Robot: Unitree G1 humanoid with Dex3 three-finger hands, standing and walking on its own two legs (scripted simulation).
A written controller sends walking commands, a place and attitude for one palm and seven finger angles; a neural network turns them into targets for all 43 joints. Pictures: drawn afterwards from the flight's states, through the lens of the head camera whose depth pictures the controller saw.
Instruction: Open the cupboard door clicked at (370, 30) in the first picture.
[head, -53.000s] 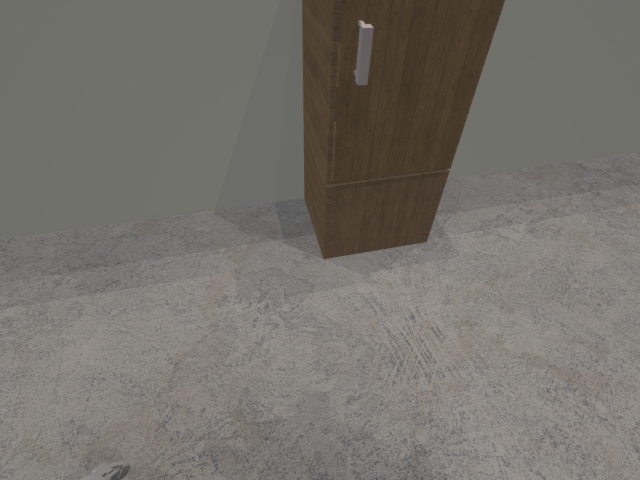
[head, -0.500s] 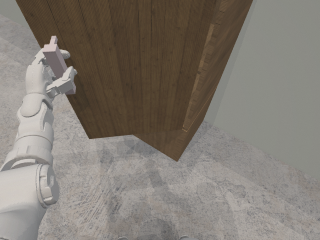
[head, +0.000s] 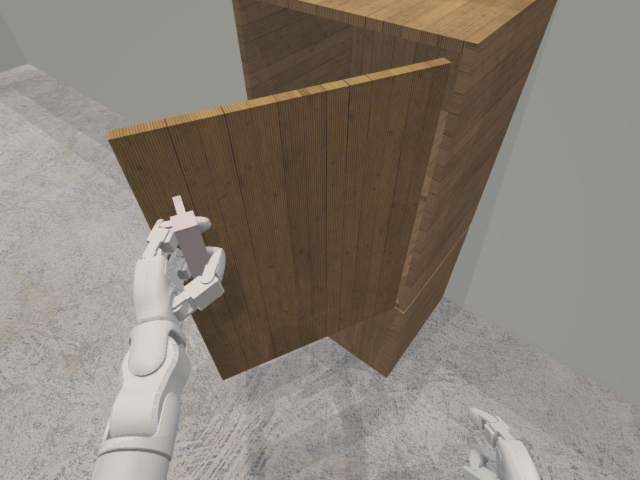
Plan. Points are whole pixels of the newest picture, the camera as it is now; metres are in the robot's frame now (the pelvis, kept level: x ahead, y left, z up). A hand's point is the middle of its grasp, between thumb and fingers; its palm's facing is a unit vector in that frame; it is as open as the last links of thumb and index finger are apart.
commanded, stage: pull the door open along its arc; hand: left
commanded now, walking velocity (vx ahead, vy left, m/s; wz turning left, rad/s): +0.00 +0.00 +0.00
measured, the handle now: (194, 248) +0.38 +0.18 +0.10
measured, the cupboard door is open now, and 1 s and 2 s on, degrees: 63 79 83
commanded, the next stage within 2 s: open thumb and fingers to let go in 0.44 s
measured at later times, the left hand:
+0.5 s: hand (271, 335) +0.25 +0.07 +0.11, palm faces +0.42 -0.91 -0.01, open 6.8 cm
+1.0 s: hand (263, 335) +0.25 +0.08 +0.11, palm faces +0.41 -0.91 +0.01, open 11.4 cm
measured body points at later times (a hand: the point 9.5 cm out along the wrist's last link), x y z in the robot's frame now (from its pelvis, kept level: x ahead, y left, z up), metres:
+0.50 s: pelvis -0.01 -0.03 +0.00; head -0.03 -0.06 +0.45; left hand +0.22 +0.11 +0.11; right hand +0.17 -0.24 -0.10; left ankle -0.01 +0.11 -0.72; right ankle -0.02 -0.11 -0.72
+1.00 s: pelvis -0.02 -0.02 +0.00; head -0.04 -0.03 +0.45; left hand +0.23 +0.12 +0.11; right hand +0.19 -0.20 -0.08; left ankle -0.01 +0.11 -0.72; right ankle -0.02 -0.11 -0.72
